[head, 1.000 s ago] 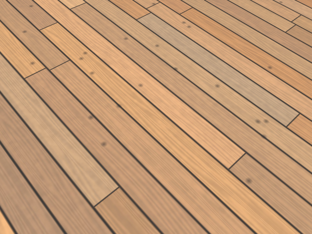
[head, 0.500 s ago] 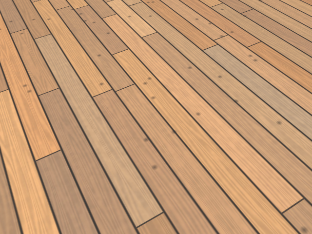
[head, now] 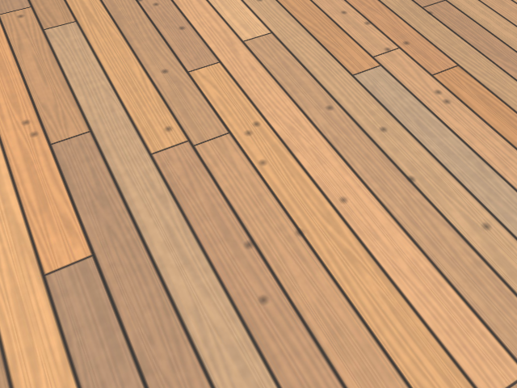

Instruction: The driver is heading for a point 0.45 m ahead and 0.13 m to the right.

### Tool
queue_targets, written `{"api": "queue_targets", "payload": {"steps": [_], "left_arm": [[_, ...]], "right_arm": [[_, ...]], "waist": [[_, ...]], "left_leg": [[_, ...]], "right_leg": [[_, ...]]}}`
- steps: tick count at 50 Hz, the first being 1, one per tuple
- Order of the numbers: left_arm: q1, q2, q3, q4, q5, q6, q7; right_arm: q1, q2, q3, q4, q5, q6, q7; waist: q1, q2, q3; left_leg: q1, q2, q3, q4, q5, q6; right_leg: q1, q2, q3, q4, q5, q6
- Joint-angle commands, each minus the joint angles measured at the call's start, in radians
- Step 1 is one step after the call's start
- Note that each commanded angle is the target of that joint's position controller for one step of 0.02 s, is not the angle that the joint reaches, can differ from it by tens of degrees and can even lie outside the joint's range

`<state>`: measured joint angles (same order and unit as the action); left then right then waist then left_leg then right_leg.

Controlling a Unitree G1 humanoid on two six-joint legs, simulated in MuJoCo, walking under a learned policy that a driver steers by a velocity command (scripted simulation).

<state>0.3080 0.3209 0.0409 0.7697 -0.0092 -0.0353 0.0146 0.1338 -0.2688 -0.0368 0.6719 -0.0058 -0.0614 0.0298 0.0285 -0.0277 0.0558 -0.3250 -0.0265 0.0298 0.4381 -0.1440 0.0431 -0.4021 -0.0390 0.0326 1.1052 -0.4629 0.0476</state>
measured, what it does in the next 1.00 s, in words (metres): walks ahead: right foot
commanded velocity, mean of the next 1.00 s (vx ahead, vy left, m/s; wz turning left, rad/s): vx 0.07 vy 0.00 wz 0.01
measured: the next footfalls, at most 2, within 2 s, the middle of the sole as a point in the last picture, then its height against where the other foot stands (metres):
right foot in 0.24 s outside the picture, level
left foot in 1.52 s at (239, 365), level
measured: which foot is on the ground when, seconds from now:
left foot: down 0.00-1.00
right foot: up 0.00-0.22, down 0.24-1.00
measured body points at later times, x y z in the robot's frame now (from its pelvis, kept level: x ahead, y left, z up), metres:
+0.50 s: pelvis +0.09 -0.02 +0.00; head +0.10 -0.02 +0.45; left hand +0.23 +0.24 -0.11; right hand +0.19 -0.28 -0.13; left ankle +0.05 +0.09 -0.74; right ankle +0.10 -0.14 -0.74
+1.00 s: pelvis +0.11 -0.03 -0.01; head +0.11 -0.03 +0.44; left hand +0.20 +0.24 -0.13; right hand +0.14 -0.30 -0.16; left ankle +0.05 +0.09 -0.74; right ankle +0.10 -0.14 -0.73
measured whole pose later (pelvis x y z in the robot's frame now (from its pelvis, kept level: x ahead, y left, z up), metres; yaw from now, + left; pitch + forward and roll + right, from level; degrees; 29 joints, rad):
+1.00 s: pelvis +0.11 -0.03 -0.01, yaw +0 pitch -1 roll +0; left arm 0.23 0.26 0.04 0.92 -0.02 -0.03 0.02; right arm 0.27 -0.26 -0.04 1.05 0.02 -0.02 -0.03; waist -0.02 0.01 0.00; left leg -0.13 0.01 0.01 0.54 -0.39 0.02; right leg -0.27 0.00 -0.02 0.68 -0.43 -0.04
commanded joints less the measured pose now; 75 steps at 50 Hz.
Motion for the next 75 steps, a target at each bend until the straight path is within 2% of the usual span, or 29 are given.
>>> {"api": "queue_targets", "payload": {"steps": [1, 4, 6, 10, 11, 12, 13, 14, 16, 25, 41, 42, 44, 46, 48, 49, 51, 53, 54, 55, 56, 57, 58, 59, 62, 66, 70, 73, 75], "left_arm": [[0.081, 0.044, 0.015, -0.04, 0.008, 0.014, 0.008], [0.022, 0.022, 0.003, -0.061, 0.021, 0.03, 0.017], [-0.018, 0.041, 0.007, -0.07, 0.018, 0.039, 0.019], [-0.066, 0.054, 0.014, -0.082, 0.024, 0.051, 0.018], [-0.084, 0.064, 0.015, -0.09, 0.033, 0.05, 0.02], [-0.099, 0.102, 0.021, -0.107, 0.034, 0.047, 0.025], [-0.142, 0.158, 0.032, -0.116, 0.025, 0.048, 0.029], [-0.163, 0.104, 0.025, -0.114, 0.019, 0.047, 0.021], [-0.173, 0.051, 0.01, -0.113, 0.026, 0.037, 0.008], [-0.154, 0.055, 0.01, -0.076, 0.017, 0.018, 0.007], [-0.16, 0.045, 0.013, 0.056, 0.017, 0.027, 0.017], [-0.143, 0.038, 0.012, 0.074, 0.016, 0.03, 0.018], [-0.141, 0.042, 0.017, 0.089, 0.006, 0.033, 0.021], [-0.174, 0.035, 0.015, 0.079, 0.0, 0.016, 0.021], [-0.203, 0.0, 0.01, 0.066, -0.014, -0.017, 0.009], [-0.216, 0.004, 0.011, 0.06, -0.019, -0.031, 0.002], [-0.184, 0.011, 0.015, 0.071, -0.025, -0.053, -0.015], [-0.018, 0.028, 0.034, 0.154, -0.021, -0.057, -0.02], [0.097, 0.081, 0.056, 0.19, -0.016, -0.056, -0.017], [0.224, 0.194, 0.087, 0.218, -0.014, -0.06, -0.023], [0.227, 0.127, 0.059, 0.215, -0.002, -0.071, -0.03], [0.149, 0.071, 0.039, 0.197, 0.004, -0.081, -0.031], [0.096, 0.051, 0.032, 0.177, 0.006, -0.086, -0.033], [0.07, 0.046, 0.027, 0.173, 0.002, -0.086, -0.037], [0.107, 0.013, 0.01, 0.19, 0.01, -0.069, -0.032], [0.131, 0.057, 0.014, 0.201, 0.01, -0.054, -0.007], [0.158, 0.073, 0.016, 0.225, 0.013, -0.044, 0.006], [0.116, 0.074, 0.021, 0.232, 0.004, -0.037, 0.009], [0.06, 0.077, 0.024, 0.219, 0.003, -0.026, 0.012]], "right_arm": [[-0.002, -0.094, -0.025, -0.017, -0.013, -0.019, -0.003], [-0.046, -0.117, -0.029, 0.009, -0.014, -0.017, -0.009], [-0.022, -0.136, -0.032, 0.035, -0.011, -0.006, -0.012], [-0.034, -0.116, -0.016, 0.07, 0.003, 0.013, -0.008], [-0.009, -0.089, -0.004, 0.086, 0.003, 0.014, -0.007], [0.03, -0.07, 0.004, 0.099, -0.012, 0.013, -0.008], [0.13, -0.072, 0.001, 0.117, -0.02, 0.012, -0.008], [0.112, -0.073, 0.005, 0.127, -0.018, 0.02, -0.017], [0.054, -0.095, 0.0, 0.125, -0.009, 0.033, -0.028], [0.058, -0.098, -0.006, 0.184, 0.002, 0.061, -0.043], [0.05, -0.101, -0.009, 0.318, 0.002, 0.074, -0.062], [0.072, -0.095, -0.008, 0.334, 0.004, 0.074, -0.062], [0.084, -0.118, -0.017, 0.342, 0.016, 0.074, -0.064], [0.108, -0.137, -0.023, 0.336, 0.024, 0.057, -0.065], [0.153, -0.19, -0.041, 0.351, 0.031, 0.03, -0.061], [0.148, -0.189, -0.042, 0.35, 0.031, 0.017, -0.059], [0.112, -0.167, -0.038, 0.336, 0.037, 0.004, -0.051], [0.047, -0.155, -0.035, 0.313, 0.041, 0.007, -0.042], [0.009, -0.121, -0.024, 0.293, 0.034, 0.001, -0.04], [-0.013, -0.068, -0.011, 0.249, 0.023, -0.014, -0.042], [-0.021, -0.095, -0.018, 0.238, 0.028, -0.029, -0.042], [0.011, -0.106, -0.023, 0.248, 0.053, -0.038, -0.034], [0.032, -0.098, -0.021, 0.26, 0.061, -0.042, -0.027], [0.02, -0.099, -0.026, 0.262, 0.053, -0.044, -0.024], [-0.002, -0.066, -0.03, 0.259, 0.033, -0.032, -0.008], [-0.156, -0.018, -0.012, 0.193, 0.022, -0.022, -0.004], [-0.249, -0.016, -0.002, 0.151, 0.022, -0.026, 0.001], [-0.191, -0.071, -0.019, 0.152, 0.023, -0.027, 0.005], [-0.002, -0.126, -0.049, 0.216, 0.011, -0.033, 0.001]], "waist": [[0.021, 0.125, -0.153], [0.022, 0.146, -0.143], [0.001, 0.139, -0.152], [0.011, 0.104, -0.106], [0.01, 0.08, -0.087], [-0.01, 0.026, -0.088], [-0.084, -0.084, -0.086], [-0.062, -0.109, -0.091], [-0.036, -0.071, -0.073], [-0.032, 0.005, -0.109], [-0.036, 0.023, -0.054], [-0.038, 0.025, -0.074], [-0.042, 0.06, -0.014], [-0.064, 0.098, 0.084], [-0.072, 0.2, 0.132], [-0.07, 0.202, 0.154], [-0.035, 0.176, 0.132], [0.042, 0.134, 0.056], [0.088, 0.036, 0.011], [0.115, -0.252, -0.055], [0.099, -0.216, -0.07], [0.046, -0.118, -0.011], [0.018, -0.068, 0.003], [0.007, -0.029, 0.032], [0.002, -0.061, 0.013], [0.025, -0.032, 0.056], [0.037, -0.064, 0.069], [-0.025, -0.095, 0.012], [-0.126, -0.089, -0.102]], "left_leg": [[0.136, 0.241, -0.164, -0.143, 0.641, 0.199], [0.074, 0.22, -0.113, -0.155, 0.609, 0.197], [0.082, 0.229, -0.125, -0.157, 0.521, 0.194], [0.031, 0.205, -0.156, -0.138, 0.113, 0.145], [0.011, 0.169, -0.153, -0.12, 0.007, 0.099], [-0.008, 0.123, -0.135, -0.081, -0.103, 0.049], [-0.026, 0.05, -0.087, -0.078, -0.202, 0.008], [0.055, 0.035, -0.053, -0.068, -0.177, -0.017], [0.077, 0.042, -0.053, -0.036, -0.092, -0.018], [0.155, 0.061, -0.064, 0.002, 0.123, -0.02], [0.154, 0.065, -0.063, -0.037, 0.042, -0.027], [0.159, 0.056, -0.054, -0.046, -0.067, -0.022], [0.099, 0.063, -0.083, -0.066, -0.408, 0.023], [0.062, 0.142, -0.205, -0.138, -0.633, 0.084], [0.101, 0.307, -0.424, -0.258, -0.712, 0.176], [0.094, 0.353, -0.482, -0.276, -0.658, 0.202], [0.124, 0.336, -0.416, -0.241, -0.501, 0.177], [-0.007, 0.222, -0.242, -0.133, -0.314, 0.108], [-0.097, 0.136, -0.126, 0.064, -0.145, 0.056], [-0.278, -0.007, 0.025, 0.423, -0.189, -0.026], [-0.402, -0.013, -0.083, 0.65, -0.402, -0.027], [-0.463, 0.046, -0.136, 0.754, -0.361, 0.005], [-0.467, 0.087, -0.13, 0.763, -0.272, 0.028], [-0.485, 0.116, -0.112, 0.724, -0.196, 0.035], [-0.406, 0.14, -0.056, 0.609, -0.078, 0.011], [-0.392, 0.116, -0.014, 0.362, 0.044, -0.043], [-0.202, 0.048, 0.036, 0.149, 0.187, -0.043], [-0.101, 0.03, -0.007, 0.093, 0.203, 0.006], [0.101, -0.009, 0.006, 0.047, 0.238, 0.048]], "right_leg": [[-0.003, -0.054, 0.025, -0.09, 0.087, 0.02], [0.086, -0.046, 0.01, -0.307, 0.164, 0.027], [0.122, -0.036, 0.004, -0.384, 0.233, 0.022], [0.239, -0.02, -0.003, -0.587, 0.329, -0.02], [0.283, -0.032, 0.019, -0.669, 0.413, -0.036], [0.331, -0.094, 0.082, -0.692, 0.57, -0.055], [0.32, -0.131, 0.112, -0.657, 0.56, -0.102], [0.239, -0.101, 0.097, -0.665, 0.405, -0.111], [0.213, -0.06, 0.071, -0.66, 0.408, -0.08], [0.251, -0.038, 0.042, -0.609, 0.597, -0.079], [0.245, -0.01, 0.014, -0.653, 0.478, -0.071], [0.251, 0.007, -0.003, -0.651, 0.368, -0.071], [0.173, 0.051, -0.038, -0.611, -0.007, -0.083], [0.03, 0.058, -0.041, -0.552, -0.134, -0.092], [-0.067, 0.056, -0.087, -0.386, 0.005, -0.09], [-0.091, 0.023, -0.054, -0.354, 0.022, -0.103], [-0.048, 0.002, -0.053, -0.452, -0.004, -0.13], [0.292, 0.055, -0.096, -0.627, 0.165, -0.131], [0.436, -0.01, 0.036, -0.691, 0.155, -0.156], [0.602, -0.22, 0.429, -0.844, 0.099, -0.27], [0.629, -0.332, 0.646, -0.918, 0.114, -0.34], [0.595, -0.334, 0.563, -0.905, 0.151, -0.326], [0.567, -0.292, 0.455, -0.91, 0.188, -0.295], [0.548, -0.263, 0.363, -0.924, 0.266, -0.271], [0.506, -0.183, 0.172, -0.94, 0.529, -0.225], [0.423, -0.162, 0.088, -0.989, 0.566, -0.233], [0.327, -0.135, 0.002, -0.958, 0.774, -0.203], [0.395, -0.163, -0.001, -0.862, 0.919, -0.169], [0.427, -0.133, -0.014, -0.66, 1.046, -0.132]]}}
